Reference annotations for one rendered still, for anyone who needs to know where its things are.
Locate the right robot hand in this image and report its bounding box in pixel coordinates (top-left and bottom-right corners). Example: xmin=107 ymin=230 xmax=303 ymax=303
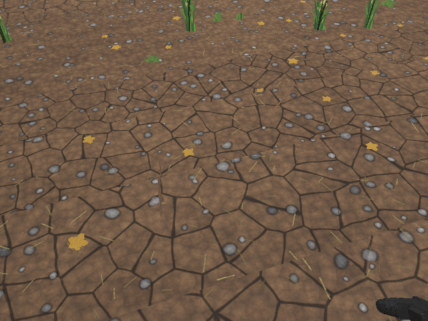
xmin=376 ymin=296 xmax=428 ymax=321

